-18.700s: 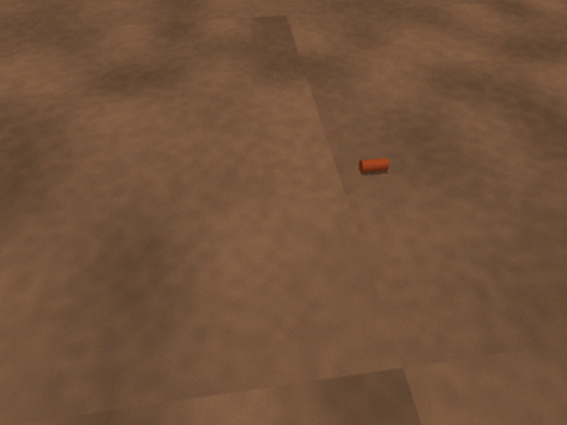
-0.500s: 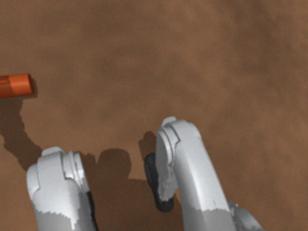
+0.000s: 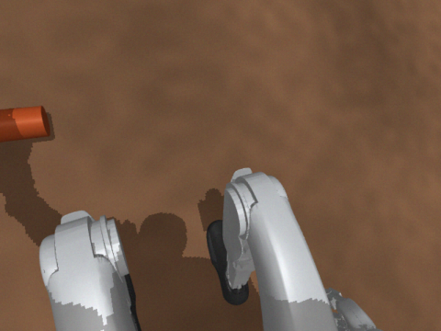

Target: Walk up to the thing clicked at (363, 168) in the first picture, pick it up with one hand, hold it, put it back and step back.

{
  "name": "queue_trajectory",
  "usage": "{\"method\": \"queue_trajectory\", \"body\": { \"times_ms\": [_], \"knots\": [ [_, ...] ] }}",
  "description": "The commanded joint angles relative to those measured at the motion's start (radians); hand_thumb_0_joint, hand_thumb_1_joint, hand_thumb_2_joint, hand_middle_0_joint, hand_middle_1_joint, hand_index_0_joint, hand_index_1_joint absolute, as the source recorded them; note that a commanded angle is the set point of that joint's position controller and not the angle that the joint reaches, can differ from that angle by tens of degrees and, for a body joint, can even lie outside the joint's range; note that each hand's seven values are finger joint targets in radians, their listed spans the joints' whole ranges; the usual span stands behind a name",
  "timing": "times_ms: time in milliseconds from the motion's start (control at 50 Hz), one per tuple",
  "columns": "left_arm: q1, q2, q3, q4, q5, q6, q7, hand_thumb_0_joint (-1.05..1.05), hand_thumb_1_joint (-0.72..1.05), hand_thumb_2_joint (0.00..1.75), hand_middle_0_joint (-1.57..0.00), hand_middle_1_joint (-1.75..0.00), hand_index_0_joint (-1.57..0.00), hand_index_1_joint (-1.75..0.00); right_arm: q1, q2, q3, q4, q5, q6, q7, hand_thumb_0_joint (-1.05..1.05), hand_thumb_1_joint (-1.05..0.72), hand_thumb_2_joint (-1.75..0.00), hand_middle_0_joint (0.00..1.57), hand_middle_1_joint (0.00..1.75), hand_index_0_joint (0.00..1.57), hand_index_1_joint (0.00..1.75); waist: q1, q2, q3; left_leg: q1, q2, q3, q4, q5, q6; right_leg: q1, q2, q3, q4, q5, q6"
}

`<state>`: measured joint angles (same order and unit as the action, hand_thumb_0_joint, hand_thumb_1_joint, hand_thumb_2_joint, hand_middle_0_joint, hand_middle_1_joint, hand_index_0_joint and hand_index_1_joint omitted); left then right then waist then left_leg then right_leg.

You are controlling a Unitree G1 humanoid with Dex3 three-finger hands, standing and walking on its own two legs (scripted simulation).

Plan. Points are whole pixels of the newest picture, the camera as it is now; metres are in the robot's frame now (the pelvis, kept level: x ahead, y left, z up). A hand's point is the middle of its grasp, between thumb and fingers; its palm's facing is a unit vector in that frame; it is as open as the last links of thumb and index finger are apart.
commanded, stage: rise first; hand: left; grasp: from above
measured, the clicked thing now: (7, 125) +0.52 +0.31 -0.29
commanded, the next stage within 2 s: approach in 0.32 s
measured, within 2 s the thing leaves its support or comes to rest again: neither
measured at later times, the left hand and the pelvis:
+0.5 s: hand out of the picture +0.48 +0.34 -0.16, palm faces -0.44 -0.04 -0.90, open 14.4 cm; pelvis +0.00 +0.00 +0.00, yaw +0 degrees
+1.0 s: hand out of the picture +0.52 +0.29 -0.16, palm faces -0.41 -0.01 -0.91, open 14.3 cm; pelvis +0.00 +0.00 +0.00, yaw +0 degrees
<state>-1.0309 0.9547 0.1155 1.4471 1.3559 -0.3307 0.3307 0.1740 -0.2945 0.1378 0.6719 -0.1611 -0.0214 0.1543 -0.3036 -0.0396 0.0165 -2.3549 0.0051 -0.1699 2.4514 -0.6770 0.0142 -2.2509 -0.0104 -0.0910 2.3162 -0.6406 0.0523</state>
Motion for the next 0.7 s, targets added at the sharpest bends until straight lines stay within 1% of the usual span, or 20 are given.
{"method": "queue_trajectory", "body": {
  "times_ms": [0, 20, 60, 80, 100, 160, 180, 240, 280, 320, 360, 380, 400, 420, 460, 520, 560, 600, 640, 680],
  "knots": [
    [-0.276, 0.251, 0.026, -0.117, -0.038, 0.010, 0.017, 0.00, -0.55, 1.02, -0.11, -0.91, -0.08, -0.93, 0.200, -0.290, -0.087, -0.015, 0.005, 0.005, -0.012, 0.00, -0.90, -0.90, 0.20, 0.30, 0.20, 0.30, -0.016, 0.396, -0.637, 0.547, -0.011, 0.081, -0.267, 0.196, 0.006, 0.281, 0.038, -0.101, -0.206, 0.193, -0.083],
    [-0.271, 0.246, 0.025, -0.094, -0.040, 0.009, 0.010, 0.00, -0.55, 1.03, -0.10, -0.92, -0.08, -0.94, 0.202, -0.299, -0.086, -0.018, 0.002, 0.004, -0.012, 0.00, -0.90, -0.90, 0.20, 0.30, 0.20, 0.30, -0.027, 0.373, -0.603, 0.530, -0.013, 0.083, -0.255, 0.192, 0.009, 0.272, 0.036, -0.101, -0.211, 0.187, -0.084],
    [-0.284, 0.281, 0.038, -0.122, -0.035, 0.001, 0.004, 0.00, -0.56, 1.04, -0.10, -0.92, -0.08, -0.95, 0.198, -0.300, -0.081, -0.027, 0.003, 0.002, -0.015, 0.00, -0.90, -0.90, 0.20, 0.30, 0.20, 0.30, -0.017, 0.375, -0.618, 0.523, -0.013, 0.088, -0.244, 0.189, 0.008, 0.297, 0.037, -0.095, -0.213, 0.184, -0.086],
    [-0.306, 0.257, 0.020, -0.140, -0.038, -0.004, -0.002, 0.00, -0.54, 1.02, -0.11, -0.92, -0.09, -0.94, 0.212, -0.288, -0.078, -0.005, -0.001, 0.005, -0.014, 0.00, -0.90, -0.90, 0.20, 0.30, 0.20, 0.30, -0.020, 0.385, -0.630, 0.538, -0.012, 0.090, -0.243, 0.191, 0.008, 0.296, 0.038, -0.093, -0.213, 0.184, -0.084],
    [-0.303, 0.316, 0.066, -0.145, -0.033, -0.009, 0.002, 0.00, -0.54, 1.02, -0.11, -0.92, -0.09, -0.94, 0.206, -0.303, -0.083, -0.023, -0.002, 0.004, -0.017, 0.00, -0.90, -0.90, 0.20, 0.30, 0.20, 0.30, -0.019, 0.383, -0.639, 0.540, -0.010, 0.088, -0.241, 0.189, 0.006, 0.305, 0.039, -0.094, -0.216, 0.180, -0.086],
    [-0.307, 0.293, 0.048, -0.158, -0.033, -0.028, 0.006, 0.00, -0.56, 1.03, -0.09, -0.94, -0.07, -0.96, 0.198, -0.300, -0.076, -0.030, -0.006, 0.005, -0.016, 0.00, -0.90, -0.90, 0.20, 0.30, 0.20, 0.30, -0.016, 0.414, -0.645, 0.555, -0.013, 0.085, -0.250, 0.177, 0.000, 0.298, 0.039, -0.101, -0.211, 0.160, -0.087],
    [-0.297, 0.289, 0.054, -0.143, -0.030, -0.029, 0.007, 0.00, -0.57, 1.04, -0.08, -0.95, -0.06, -0.97, 0.200, -0.310, -0.082, -0.036, -0.008, 0.005, -0.019, 0.00, -0.90, -0.90, 0.20, 0.30, 0.20, 0.30, -0.021, 0.403, -0.623, 0.562, -0.014, 0.077, -0.251, 0.167, -0.002, 0.269, 0.038, -0.108, -0.215, 0.148, -0.090],
    [-0.328, 0.323, 0.064, -0.200, -0.018, -0.035, 0.015, 0.00, -0.57, 1.04, -0.09, -0.94, -0.06, -0.96, 0.198, -0.301, -0.083, -0.031, -0.010, 0.006, -0.019, 0.00, -0.90, -0.90, 0.20, 0.30, 0.20, 0.30, -0.008, 0.460, -0.678, 0.599, -0.009, 0.082, -0.254, 0.177, -0.005, 0.282, 0.040, -0.102, -0.205, 0.158, -0.090],
    [-0.301, 0.312, 0.065, -0.180, -0.016, -0.029, 0.023, 0.00, -0.58, 1.05, -0.08, -0.94, -0.05, -0.97, 0.194, -0.296, -0.085, -0.039, -0.009, 0.007, -0.018, 0.00, -0.90, -0.90, 0.20, 0.30, 0.20, 0.30, -0.002, 0.450, -0.677, 0.594, -0.009, 0.085, -0.258, 0.172, -0.004, 0.283, 0.040, -0.101, -0.207, 0.159, -0.091],
    [-0.309, 0.276, 0.041, -0.186, -0.019, -0.021, 0.022, 0.00, -0.59, 1.06, -0.07, -0.94, -0.04, -0.96, 0.209, -0.286, -0.086, -0.014, -0.006, 0.008, -0.016, 0.00, -0.90, -0.90, 0.20, 0.30, 0.20, 0.30, -0.008, 0.461, -0.669, 0.599, -0.008, 0.091, -0.261, 0.177, -0.002, 0.273, 0.042, -0.099, -0.210, 0.169, -0.089],
    [-0.309, 0.287, 0.041, -0.172, -0.022, -0.012, 0.025, 0.00, -0.60, 1.07, -0.08, -0.92, -0.04, -0.95, 0.203, -0.286, -0.085, -0.011, -0.003, 0.008, -0.018, 0.00, -0.90, -0.90, 0.20, 0.30, 0.20, 0.30, 0.000, 0.446, -0.662, 0.565, -0.009, 0.094, -0.258, 0.156, 0.003, 0.273, 0.044, -0.097, -0.217, 0.157, -0.090],
    [-0.292, 0.268, 0.037, -0.155, -0.027, -0.005, 0.023, 0.00, -0.60, 1.06, -0.07, -0.93, -0.04, -0.96, 0.210, -0.294, -0.089, -0.010, -0.003, 0.007, -0.017, 0.00, -0.90, -0.90, 0.20, 0.30, 0.20, 0.30, -0.013, 0.434, -0.620, 0.556, -0.013, 0.090, -0.257, 0.173, 0.002, 0.259, 0.039, -0.103, -0.218, 0.165, -0.089],
    [-0.299, 0.260, 0.028, -0.168, -0.027, -0.003, 0.022, 0.00, -0.59, 1.06, -0.07, -0.94, -0.04, -0.97, 0.209, -0.286, -0.085, -0.013, -0.004, 0.007, -0.017, 0.00, -0.90, -0.90, 0.20, 0.30, 0.20, 0.30, -0.010, 0.432, -0.651, 0.559, -0.010, 0.092, -0.258, 0.173, 0.004, 0.278, 0.041, -0.100, -0.217, 0.170, -0.088],
    [-0.278, 0.252, 0.024, -0.142, -0.025, 0.004, 0.019, 0.00, -0.61, 1.07, -0.08, -0.96, -0.05, -0.99, 0.214, -0.292, -0.085, -0.006, -0.003, 0.007, -0.016, 0.00, -0.90, -0.90, 0.20, 0.30, 0.20, 0.30, -0.017, 0.421, -0.621, 0.556, -0.012, 0.088, -0.254, 0.190, 0.004, 0.265, 0.039, -0.104, -0.212, 0.181, -0.087],
    [-0.295, 0.227, 0.005, -0.157, -0.031, 0.004, 0.010, 0.00, -0.59, 1.05, -0.08, -0.97, -0.06, -0.99, 0.212, -0.291, -0.086, -0.006, 0.001, 0.007, -0.016, 0.00, -0.90, -0.90, 0.20, 0.30, 0.20, 0.30, -0.021, 0.421, -0.631, 0.569, -0.009, 0.079, -0.261, 0.201, 0.001, 0.262, 0.039, -0.104, -0.211, 0.189, -0.088],
    [-0.350, 0.161, -0.030, -0.157, -0.049, 0.001, 0.005, 0.00, -0.60, 1.05, -0.07, -0.98, -0.05, -1.00, 0.227, -0.296, -0.086, -0.001, 0.000, 0.005, -0.015, 0.00, -0.90, -0.90, 0.20, 0.30, 0.20, 0.30, -0.065, 0.411, -0.613, 0.582, -0.006, 0.063, -0.263, 0.206, 0.000, 0.242, 0.036, -0.115, -0.206, 0.198, -0.082],
    [-0.412, 0.144, -0.052, -0.165, -0.053, -0.001, 0.005, 0.00, -0.60, 1.05, -0.07, -0.99, -0.05, -1.01, 0.236, -0.296, -0.084, 0.008, 0.000, -0.001, -0.017, 0.00, -0.90, -0.90, 0.20, 0.30, 0.20, 0.30, -0.082, 0.404, -0.588, 0.566, -0.004, 0.061, -0.256, 0.164, 0.001, 0.222, 0.038, -0.112, -0.214, 0.173, -0.086],
    [-0.438, 0.153, -0.054, -0.170, -0.043, -0.005, 0.016, 0.00, -0.59, 1.05, -0.08, -0.99, -0.06, -1.01, 0.243, -0.297, -0.079, 0.005, -0.004, -0.005, -0.017, 0.00, -0.91, -0.90, 0.20, 0.30, 0.20, 0.30, -0.093, 0.422, -0.601, 0.578, -0.004, 0.062, -0.255, 0.161, -0.001, 0.233, 0.039, -0.114, -0.213, 0.170, -0.083],
    [-0.471, 0.146, -0.067, -0.154, -0.027, -0.001, 0.033, 0.00, -0.60, 1.06, -0.07, -0.98, -0.05, -1.01, 0.245, -0.297, -0.077, 0.009, -0.007, -0.007, -0.019, 0.00, -0.90, -0.90, 0.20, 0.30, 0.20, 0.30, -0.089, 0.450, -0.634, 0.590, -0.005, 0.065, -0.252, 0.168, -0.006, 0.235, 0.041, -0.116, -0.204, 0.181, -0.087],
    [-0.486, 0.175, -0.050, -0.136, -0.014, 0.010, 0.058, 0.00, -0.59, 1.05, -0.08, -0.99, -0.06, -1.01, 0.246, -0.294, -0.071, 0.003, -0.012, -0.010, -0.019, 0.00, -0.90, -0.90, 0.20, 0.30, 0.20, 0.30, -0.082, 0.473, -0.654, 0.591, -0.007, 0.074, -0.255, 0.175, -0.008, 0.251, 0.042, -0.114, -0.202, 0.190, -0.088]
  ]
}}
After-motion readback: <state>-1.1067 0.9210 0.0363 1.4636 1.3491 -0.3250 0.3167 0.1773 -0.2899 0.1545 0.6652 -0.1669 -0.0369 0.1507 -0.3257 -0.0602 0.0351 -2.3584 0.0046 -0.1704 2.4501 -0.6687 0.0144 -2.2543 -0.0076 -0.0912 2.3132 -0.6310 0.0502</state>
